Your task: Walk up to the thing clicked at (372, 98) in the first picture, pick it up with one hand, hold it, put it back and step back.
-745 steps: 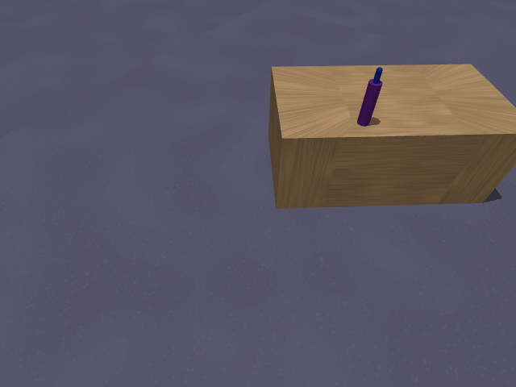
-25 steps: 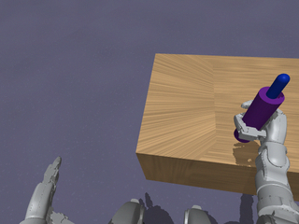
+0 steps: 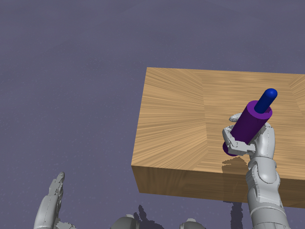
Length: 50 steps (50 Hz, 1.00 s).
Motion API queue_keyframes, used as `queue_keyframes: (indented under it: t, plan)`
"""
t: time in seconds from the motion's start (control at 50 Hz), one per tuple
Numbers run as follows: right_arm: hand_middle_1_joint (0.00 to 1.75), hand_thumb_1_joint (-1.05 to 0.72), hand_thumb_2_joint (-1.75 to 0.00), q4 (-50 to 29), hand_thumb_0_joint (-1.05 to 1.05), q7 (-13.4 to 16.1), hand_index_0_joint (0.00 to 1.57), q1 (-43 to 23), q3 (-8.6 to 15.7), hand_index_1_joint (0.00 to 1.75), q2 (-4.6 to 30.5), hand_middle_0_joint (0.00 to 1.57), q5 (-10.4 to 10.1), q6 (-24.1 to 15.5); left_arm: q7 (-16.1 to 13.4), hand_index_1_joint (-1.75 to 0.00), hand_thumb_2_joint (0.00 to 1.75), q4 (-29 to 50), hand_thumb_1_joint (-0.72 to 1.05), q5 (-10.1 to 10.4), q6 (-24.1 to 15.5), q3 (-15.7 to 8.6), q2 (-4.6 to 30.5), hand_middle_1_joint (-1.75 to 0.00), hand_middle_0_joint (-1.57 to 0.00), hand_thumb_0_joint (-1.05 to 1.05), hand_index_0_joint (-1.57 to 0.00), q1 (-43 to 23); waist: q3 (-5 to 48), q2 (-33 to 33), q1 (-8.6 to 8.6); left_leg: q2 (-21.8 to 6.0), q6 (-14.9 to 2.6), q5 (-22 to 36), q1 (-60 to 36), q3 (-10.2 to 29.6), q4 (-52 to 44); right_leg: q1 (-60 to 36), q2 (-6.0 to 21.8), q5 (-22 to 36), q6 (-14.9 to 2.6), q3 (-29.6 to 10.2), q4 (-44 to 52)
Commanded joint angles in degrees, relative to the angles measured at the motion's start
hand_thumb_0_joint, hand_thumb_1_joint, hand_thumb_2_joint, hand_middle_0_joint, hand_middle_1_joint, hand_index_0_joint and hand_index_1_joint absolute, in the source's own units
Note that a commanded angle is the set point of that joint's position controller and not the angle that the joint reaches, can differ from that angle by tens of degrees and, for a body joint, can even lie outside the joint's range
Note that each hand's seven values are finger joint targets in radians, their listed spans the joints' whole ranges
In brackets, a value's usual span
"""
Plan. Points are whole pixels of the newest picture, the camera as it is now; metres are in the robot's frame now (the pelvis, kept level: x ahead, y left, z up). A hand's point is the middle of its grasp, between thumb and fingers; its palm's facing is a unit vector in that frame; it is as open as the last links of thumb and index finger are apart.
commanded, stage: lift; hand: right
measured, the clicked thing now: (247, 125) +0.36 -0.19 +0.08
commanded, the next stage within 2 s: hold in 0.32 s
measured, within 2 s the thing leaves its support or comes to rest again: neither
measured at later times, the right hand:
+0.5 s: hand (238, 135) +0.35 -0.18 +0.06, palm faces +0.16 +0.99 +0.01, open 6.8 cm
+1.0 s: hand (243, 140) +0.32 -0.18 +0.08, palm faces +0.16 +0.99 +0.01, open 6.8 cm
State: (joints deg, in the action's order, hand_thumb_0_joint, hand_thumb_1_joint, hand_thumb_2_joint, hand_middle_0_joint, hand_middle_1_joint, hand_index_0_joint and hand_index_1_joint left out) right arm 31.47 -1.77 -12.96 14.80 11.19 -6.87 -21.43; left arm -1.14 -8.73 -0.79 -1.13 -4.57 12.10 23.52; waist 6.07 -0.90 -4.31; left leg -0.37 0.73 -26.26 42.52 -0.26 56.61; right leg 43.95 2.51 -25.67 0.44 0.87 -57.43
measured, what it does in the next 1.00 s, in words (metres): stands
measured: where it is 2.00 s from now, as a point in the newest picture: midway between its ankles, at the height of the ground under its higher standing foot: outside the picture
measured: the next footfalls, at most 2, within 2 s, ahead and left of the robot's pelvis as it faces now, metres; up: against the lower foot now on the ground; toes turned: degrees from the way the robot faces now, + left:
none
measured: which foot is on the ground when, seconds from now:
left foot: down 0.00-1.00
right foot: down 0.00-1.00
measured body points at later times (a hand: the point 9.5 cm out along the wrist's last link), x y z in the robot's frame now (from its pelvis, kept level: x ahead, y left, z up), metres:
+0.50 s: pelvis +0.01 +0.00 +0.02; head +0.04 -0.01 +0.47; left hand +0.16 +0.26 -0.02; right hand +0.33 -0.23 +0.06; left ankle +0.02 +0.13 -0.68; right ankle +0.03 -0.12 -0.68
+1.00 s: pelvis +0.00 -0.01 +0.03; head +0.02 -0.01 +0.48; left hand +0.15 +0.25 -0.02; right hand +0.31 -0.23 +0.08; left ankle +0.02 +0.13 -0.68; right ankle +0.03 -0.12 -0.68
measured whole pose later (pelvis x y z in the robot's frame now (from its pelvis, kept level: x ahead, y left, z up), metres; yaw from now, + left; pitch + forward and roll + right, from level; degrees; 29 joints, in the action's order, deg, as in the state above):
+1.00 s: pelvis +0.00 -0.01 +0.03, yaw +0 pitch +6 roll +0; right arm 21.8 0.3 -4.8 9.2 9.0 -8.1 -16.8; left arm -2.7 -18.2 0.7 -2.7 -5.2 11.5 20.4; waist 3.9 -0.6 -2.0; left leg -1.1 1.3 -22.4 30.2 0.3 47.0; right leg 31.3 1.6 -21.7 -0.1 1.7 -47.5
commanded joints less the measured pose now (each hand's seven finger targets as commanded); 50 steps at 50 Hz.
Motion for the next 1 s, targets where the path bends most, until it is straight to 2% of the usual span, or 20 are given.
queue_keyframes:
  t: [0.0,0.04,0.1,0.16,0.18,0.22,0.28,0.4,0.42,0.44,0.54,0.56,0.58,0.6,0.64,0.72,0.74,0.76,0.86,0.98]
  plan:
    - [1.46,-0.50,-1.34,-18.5,0.00,0.4,1.40,-17.6,1.7,1.46,8.5,1.37,-1.5,-4.7,-0.9,-0.05,0.03,10.7,-0.54,0.5,-2.9,-4.2,7.8,-0.05,-0.05,0.00,-0.05,-0.8,20.4,2.6,0.77,0.9,-0.57,17.5,-10.2,-0.6,-8.7,-15.3,-1.6,14.9,-1.10,-0.6,8.7]
    - [1.47,-0.50,-1.35,-21.7,0.00,1.1,1.40,-19.3,3.5,1.47,11.0,1.38,-1.7,-4.7,-1.4,-0.05,0.03,11.9,-0.54,0.7,-2.7,-6.3,10.1,-0.05,-0.05,0.00,-0.05,-2.1,21.2,1.9,0.63,0.9,-0.52,17.8,-11.5,-0.5,-9.4,-16.5,-1.6,15.1,-1.14,-0.6,9.3]
    - [1.47,-0.53,-1.35,-16.7,0.00,1.0,1.41,-15.6,0.1,1.47,5.8,1.39,-1.8,-4.1,-1.2,-0.05,0.04,8.1,-0.54,0.8,-2.5,-4.6,7.4,-0.05,-0.05,0.00,-0.05,-0.3,14.8,0.8,0.31,0.8,-0.47,15.9,-9.6,-0.9,-10.1,-14.7,-1.7,13.4,-1.20,-0.5,10.5]
    - [1.46,-0.52,-1.34,-21.9,0.00,1.2,1.40,-18.7,2.2,1.46,10.0,1.38,-1.7,-4.6,-1.4,-0.05,0.04,8.7,-0.54,0.9,-2.8,-4.7,7.8,-0.05,-0.05,0.00,-0.05,-1.5,16.9,3.1,0.79,0.6,-0.52,16.5,-10.8,-0.2,-10.8,-16.6,-1.6,13.7,-1.17,-0.1,10.7]
    - [1.46,-0.53,-1.34,-18.1,0.00,0.9,1.40,-14.6,-0.5,1.46,6.7,1.38,-1.3,-3.9,-1.3,-0.05,0.04,7.6,-0.55,0.8,-2.7,-4.4,7.4,-0.05,-0.05,0.00,-0.05,-0.9,15.3,3.3,0.57,0.5,-0.55,16.7,-10.4,-0.2,-10.9,-16.4,-1.8,13.9,-1.13,0.1,11.1]
    - [1.45,-0.52,-1.33,-19.1,0.00,0.8,1.39,-14.9,-0.9,1.45,6.2,1.37,-1.3,-3.8,-1.1,-0.05,0.03,6.9,-0.54,0.9,-2.7,-3.1,5.8,-0.05,-0.05,0.00,-0.05,-0.3,14.3,4.0,0.85,0.4,-0.66,16.6,-10.3,-0.2,-11.0,-16.3,-1.9,13.8,-0.98,0.2,11.4]
    - [1.45,-0.52,-1.33,-20.6,0.00,0.6,1.39,-14.4,-1.2,1.45,5.7,1.36,-1.5,-3.4,-1.3,-0.05,0.04,9.2,-0.55,0.9,-2.9,-4.2,7.2,-0.05,-0.05,0.00,-0.05,-1.2,17.4,2.0,0.11,0.6,-0.36,18.6,-12.0,-0.5,-11.6,-18.7,-1.7,15.7,-1.15,0.0,11.4]
    - [1.45,-0.54,-1.34,-24.4,0.00,1.4,1.39,-14.9,0.1,1.45,7.7,1.37,-2.2,-2.9,-1.6,-0.06,0.04,7.2,-0.55,1.3,-3.0,-4.9,7.9,-0.06,-0.05,0.00,-0.05,-2.7,16.7,2.7,1.58,0.4,-0.41,19.6,-13.6,-0.6,-12.1,-19.6,-1.8,17.4,-1.04,0.0,12.5]
    - [1.46,-0.52,-1.34,-21.3,0.00,1.4,1.40,-12.6,-1.2,1.46,5.6,1.37,-2.1,-2.5,-1.4,-0.05,0.04,8.1,-0.54,1.3,-3.1,-4.2,7.2,-0.06,-0.05,0.00,-0.06,-3.8,15.5,1.8,1.41,0.5,-0.34,19.2,-13.8,-0.8,-12.3,-19.3,-1.8,17.1,-1.06,-0.2,12.8]
    - [1.47,-0.51,-1.35,-23.7,0.00,1.6,1.40,-15.2,0.5,1.47,7.8,1.38,-2.4,-2.8,-1.7,-0.05,0.04,6.1,-0.54,1.2,-2.9,-5.5,8.3,-0.06,-0.05,0.00,-0.05,-2.3,15.0,1.8,1.32,0.4,-0.34,18.5,-13.5,-0.6,-12.8,-18.7,-1.8,15.9,-1.20,-0.1,12.9]
    - [1.47,-0.50,-1.35,-22.3,0.00,1.3,1.40,-11.6,-2.8,1.47,4.4,1.38,-1.9,-2.3,-1.4,-0.05,0.04,5.3,-0.54,1.4,-3.1,-4.2,7.0,-0.06,-0.05,0.00,-0.05,-3.7,14.8,0.9,1.43,0.6,-0.40,18.3,-14.0,-1.0,-13.1,-20.1,-1.5,16.4,-1.00,-0.3,14.2]
    - [1.47,-0.51,-1.36,-25.1,0.00,1.6,1.41,-13.6,-0.9,1.47,7.0,1.38,-1.9,-2.5,-1.4,-0.05,0.04,4.6,-0.54,1.4,-2.9,-4.4,7.3,-0.06,-0.05,0.00,-0.06,-3.3,14.7,2.6,2.12,0.6,-0.57,17.9,-13.8,-1.0,-13.1,-20.2,-1.5,16.4,-0.75,-0.3,14.5]
    - [1.47,-0.51,-1.36,-21.5,0.00,1.3,1.40,-11.0,-3.6,1.47,3.9,1.38,-1.7,-2.1,-1.3,-0.05,0.04,4.8,-0.54,1.4,-2.9,-3.8,6.7,-0.05,-0.05,0.00,-0.05,-4.1,13.9,2.4,1.52,0.7,-0.56,17.3,-13.6,-1.3,-13.3,-20.5,-1.5,15.8,-0.65,-0.4,15.1]
    - [1.48,-0.51,-1.36,-22.1,0.00,1.2,1.41,-11.1,-3.2,1.48,4.1,1.38,-1.9,-2.1,-1.1,-0.05,0.04,3.4,-0.54,1.4,-2.9,-2.2,5.1,-0.06,-0.05,0.00,-0.06,-3.4,12.8,2.5,2.18,0.6,-0.54,17.0,-13.6,-1.2,-13.5,-19.7,-1.6,15.5,-0.71,-0.2,15.0]
    - [1.48,-0.50,-1.37,-24.9,0.00,1.6,1.41,-13.9,-1.4,1.48,6.8,1.38,-2.0,-2.2,-1.7,-0.05,0.04,3.9,-0.54,1.4,-3.1,-5.5,8.5,-0.06,-0.05,0.00,-0.06,-5.1,14.9,3.0,1.82,0.7,-0.57,16.3,-13.8,-1.2,-13.9,-21.2,-1.4,14.5,-0.66,-0.5,15.6]
    - [1.48,-0.51,-1.37,-25.2,0.00,1.8,1.41,-11.0,-2.6,1.48,5.2,1.38,-2.0,-1.6,-1.6,-0.06,0.04,4.4,-0.55,1.6,-3.5,-3.7,6.6,-0.06,-0.05,0.00,-0.05,-5.7,13.7,3.1,2.59,0.6,-0.62,14.9,-14.6,-1.3,-15.1,-21.6,-1.5,13.0,-0.61,-0.4,16.8]
    - [1.47,-0.53,-1.36,-27.3,0.00,2.1,1.41,-13.4,-2.2,1.47,5.9,1.38,-2.5,-1.8,-1.9,-0.05,0.04,3.1,-0.54,1.5,-3.5,-6.0,8.9,-0.06,-0.05,0.00,-0.06,-4.6,13.7,2.6,1.48,0.8,-0.56,14.7,-14.6,-1.4,-15.4,-21.9,-1.4,12.4,-0.70,-0.6,17.1]
    - [1.48,-0.52,-1.37,-24.8,0.00,2.1,1.41,-10.0,-3.0,1.48,4.5,1.39,-2.1,-1.4,-1.5,-0.05,0.04,2.9,-0.54,1.5,-3.6,-3.0,6.2,-0.06,-0.05,0.00,-0.06,-4.9,12.1,2.4,2.49,0.8,-0.57,14.7,-14.7,-1.5,-15.3,-21.2,-1.5,12.8,-0.65,-0.5,17.2]
    - [1.47,-0.52,-1.36,-26.6,0.00,2.3,1.41,-10.1,-2.6,1.47,5.6,1.38,-2.4,-1.0,-2.3,-0.05,0.04,1.8,-0.54,1.6,-4.1,-5.5,8.3,-0.06,-0.05,0.00,-0.06,-4.6,12.0,1.3,1.72,0.6,-0.40,15.8,-15.6,-1.1,-16.5,-22.4,-1.7,13.4,-1.16,0.0,17.2]
    - [1.47,-0.50,-1.36,-23.8,0.00,1.9,1.40,-9.2,-4.3,1.47,3.3,1.38,-2.1,-0.8,-2.1,-0.05,0.04,0.7,-0.54,1.5,-5.0,-4.0,7.0,-0.06,-0.05,0.00,-0.05,-7.6,10.3,0.6,1.74,0.8,-0.52,13.7,-14.7,-1.3,-16.6,-20.9,-1.3,11.5,-0.95,-0.5,18.2]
